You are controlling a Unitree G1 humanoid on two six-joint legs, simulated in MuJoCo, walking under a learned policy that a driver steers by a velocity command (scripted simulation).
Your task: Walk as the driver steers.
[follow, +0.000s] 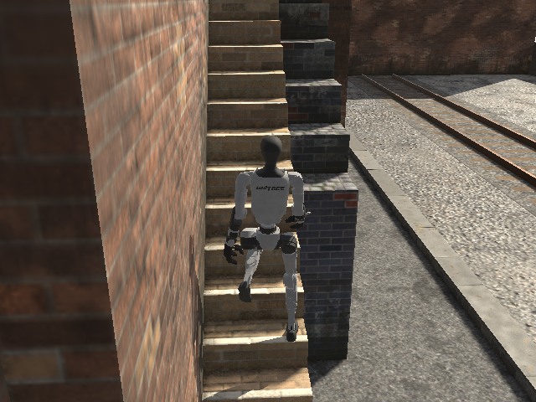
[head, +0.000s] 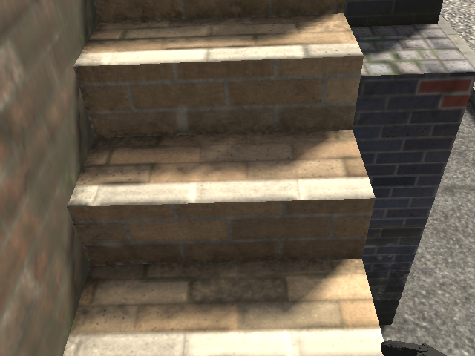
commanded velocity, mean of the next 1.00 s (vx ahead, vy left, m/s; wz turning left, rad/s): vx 0.40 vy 0.00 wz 0.00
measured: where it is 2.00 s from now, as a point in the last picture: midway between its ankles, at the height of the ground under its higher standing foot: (238, 326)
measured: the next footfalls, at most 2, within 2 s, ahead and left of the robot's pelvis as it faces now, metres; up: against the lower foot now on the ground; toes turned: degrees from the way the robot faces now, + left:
left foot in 0.26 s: +0.30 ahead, +0.23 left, +0.19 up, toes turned +3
right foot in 0.92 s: +0.54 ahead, -0.06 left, +0.39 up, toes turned -1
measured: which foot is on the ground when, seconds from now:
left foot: up 0.00-0.24, down 0.26-0.98, up 1.00-1.00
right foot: down 0.00-0.28, up 0.30-0.90, down 0.92-1.00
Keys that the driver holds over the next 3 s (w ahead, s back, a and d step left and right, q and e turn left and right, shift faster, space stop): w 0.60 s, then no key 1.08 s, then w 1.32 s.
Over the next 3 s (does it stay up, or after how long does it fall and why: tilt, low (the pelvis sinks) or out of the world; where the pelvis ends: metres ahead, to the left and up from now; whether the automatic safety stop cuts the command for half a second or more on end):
stays up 0.60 0.08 0.42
